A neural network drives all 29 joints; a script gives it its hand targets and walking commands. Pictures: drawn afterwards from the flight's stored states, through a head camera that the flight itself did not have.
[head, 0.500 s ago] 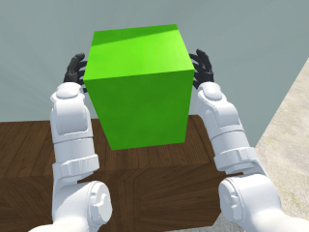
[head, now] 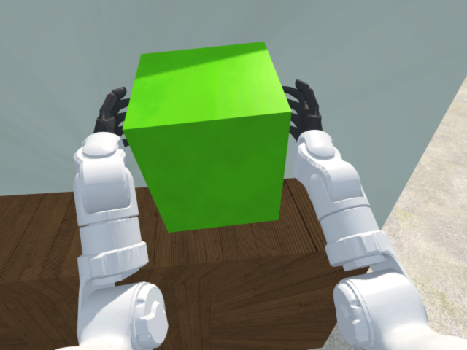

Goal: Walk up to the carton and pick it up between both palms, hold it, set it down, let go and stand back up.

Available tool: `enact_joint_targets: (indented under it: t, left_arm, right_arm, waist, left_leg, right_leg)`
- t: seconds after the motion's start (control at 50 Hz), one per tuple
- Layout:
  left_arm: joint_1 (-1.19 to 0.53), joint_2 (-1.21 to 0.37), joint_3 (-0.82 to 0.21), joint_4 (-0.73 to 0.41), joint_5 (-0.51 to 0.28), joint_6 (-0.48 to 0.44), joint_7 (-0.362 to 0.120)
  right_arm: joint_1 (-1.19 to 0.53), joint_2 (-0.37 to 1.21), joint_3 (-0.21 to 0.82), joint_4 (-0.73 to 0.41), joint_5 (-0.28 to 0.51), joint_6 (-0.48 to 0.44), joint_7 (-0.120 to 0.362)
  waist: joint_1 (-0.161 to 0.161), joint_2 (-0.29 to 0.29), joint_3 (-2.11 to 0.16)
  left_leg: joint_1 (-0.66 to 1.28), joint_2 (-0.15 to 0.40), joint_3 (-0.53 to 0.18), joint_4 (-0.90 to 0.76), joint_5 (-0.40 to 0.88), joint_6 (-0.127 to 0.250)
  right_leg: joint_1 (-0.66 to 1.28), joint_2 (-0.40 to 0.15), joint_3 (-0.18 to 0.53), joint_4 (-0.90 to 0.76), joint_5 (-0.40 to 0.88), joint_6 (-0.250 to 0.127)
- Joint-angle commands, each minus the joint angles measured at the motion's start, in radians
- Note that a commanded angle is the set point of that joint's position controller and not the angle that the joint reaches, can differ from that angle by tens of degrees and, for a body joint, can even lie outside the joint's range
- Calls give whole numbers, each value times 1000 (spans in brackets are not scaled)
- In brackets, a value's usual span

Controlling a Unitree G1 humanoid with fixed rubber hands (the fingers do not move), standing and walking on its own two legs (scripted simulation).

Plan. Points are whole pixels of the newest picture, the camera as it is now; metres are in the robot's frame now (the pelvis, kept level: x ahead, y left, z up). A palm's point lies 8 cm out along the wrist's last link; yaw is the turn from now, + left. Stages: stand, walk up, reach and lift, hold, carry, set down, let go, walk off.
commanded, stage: hold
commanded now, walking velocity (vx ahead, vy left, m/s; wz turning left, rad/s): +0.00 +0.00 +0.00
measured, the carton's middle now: (213, 141) +0.42 +0.00 +0.20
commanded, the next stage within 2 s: none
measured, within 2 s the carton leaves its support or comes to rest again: neither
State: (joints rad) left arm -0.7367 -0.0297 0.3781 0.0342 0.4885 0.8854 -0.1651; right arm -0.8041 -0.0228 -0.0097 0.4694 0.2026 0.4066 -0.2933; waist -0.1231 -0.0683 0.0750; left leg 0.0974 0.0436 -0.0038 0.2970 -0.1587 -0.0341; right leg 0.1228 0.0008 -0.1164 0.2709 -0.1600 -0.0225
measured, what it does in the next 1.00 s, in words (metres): stands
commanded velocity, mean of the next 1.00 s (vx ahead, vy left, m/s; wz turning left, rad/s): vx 0.00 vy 0.00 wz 0.00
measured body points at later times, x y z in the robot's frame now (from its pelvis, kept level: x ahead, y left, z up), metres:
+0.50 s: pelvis -0.01 +0.00 +0.00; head -0.07 +0.02 +0.45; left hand +0.37 +0.16 +0.25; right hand +0.37 -0.14 +0.26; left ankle +0.02 +0.14 -0.75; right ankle +0.02 -0.10 -0.75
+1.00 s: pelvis -0.01 +0.01 +0.00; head -0.07 +0.04 +0.45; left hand +0.36 +0.17 +0.25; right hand +0.37 -0.13 +0.26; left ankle +0.02 +0.14 -0.75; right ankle +0.02 -0.10 -0.75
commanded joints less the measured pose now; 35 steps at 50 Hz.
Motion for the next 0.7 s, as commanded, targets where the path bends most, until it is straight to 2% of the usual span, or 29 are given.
enact_joint_targets:
  t: [0.0,0.04,0.08,0.1,0.16,0.2,0.24,0.32,0.34,0.4,0.42,0.44,0.48,0.6,0.68]
  left_arm:
    - [-570,-372,-366,-90,-187,-54,-154]
    - [-574,-377,-359,-110,-181,-50,-156]
    - [-576,-366,-350,-92,-186,-41,-161]
    - [-570,-370,-349,-82,-181,-38,-160]
    - [-616,-377,-359,-91,-187,-45,-158]
    - [-657,-394,-393,-109,-213,-61,-152]
    - [-667,-403,-400,-78,-219,-67,-148]
    - [-657,-376,-337,15,-183,-67,-153]
    - [-655,-375,-330,25,-178,-67,-153]
    - [-684,-365,-317,21,-185,-76,-148]
    - [-629,-339,-248,-15,-167,-67,-152]
    - [-621,-326,-271,-36,-193,-64,-151]
    - [-630,-337,-309,-64,-208,-57,-156]
    - [-642,-361,-340,-34,-192,-49,-170]
    - [-650,-381,-357,-29,-189,-53,-173]
  right_arm:
    - [-620,442,294,-216,110,-27,155]
    - [-615,443,298,-216,112,-24,160]
    - [-639,437,290,-228,108,-22,161]
    - [-641,436,287,-223,105,-21,163]
    - [-637,436,254,-186,86,-16,173]
    - [-631,440,227,-172,69,-20,183]
    - [-653,440,208,-168,54,-24,189]
    - [-676,444,182,-113,18,-28,198]
    - [-692,451,186,-116,21,-33,199]
    - [-713,472,195,-109,30,-41,195]
    - [-687,525,281,-148,61,-39,185]
    - [-683,516,302,-175,88,-34,168]
    - [-675,503,319,-190,117,-31,143]
    - [-658,461,251,-187,86,-24,152]
    - [-663,446,215,-169,64,-29,168]
  waist:
    - [9,84,-302]
    - [21,94,-297]
    - [20,71,-302]
    - [24,81,-294]
    - [12,94,-291]
    - [-10,119,-317]
    - [-17,119,-324]
    - [7,82,-278]
    - [19,82,-286]
    - [24,68,-327]
    - [72,6,-396]
    - [57,12,-434]
    - [39,20,-436]
    - [12,78,-311]
    - [-2,102,-295]
  left_leg:
    - [-43,-85,93,-32,265,13]
    - [-54,-82,95,-40,259,13]
    - [-69,-86,99,-44,231,21]
    - [-72,-84,103,-50,219,22]
    - [-101,-77,106,-70,159,24]
    - [-117,-71,101,-75,132,17]
    - [-132,-70,97,-80,97,21]
    - [-184,-72,99,-114,-6,50]
    - [-184,-74,100,-113,-10,55]
    - [-157,-84,102,-91,40,57]
    - [-89,-110,112,-50,154,71]
    - [-27,-103,88,-21,197,64]
    - [-8,-106,85,-9,231,46]
    - [-83,-96,101,-59,129,37]
    - [-127,-92,106,-79,111,30]
  right_leg:
    - [125,61,-13,-7,200,58]
    - [130,61,-13,-3,190,55]
    - [134,59,-9,-10,175,59]
    - [127,61,-9,-8,163,58]
    - [108,63,-10,-8,96,53]
    - [112,66,-11,2,75,48]
    - [106,63,-9,2,56,47]
    - [117,56,-5,-5,10,55]
    - [117,52,-4,-6,3,55]
    - [114,49,-2,-7,30,59]
    - [184,36,9,-16,195,67]
    - [168,33,5,-14,295,82]
    - [147,33,-7,-2,343,102]
    - [95,41,-5,-26,111,68]
    - [121,47,-2,-9,73,55]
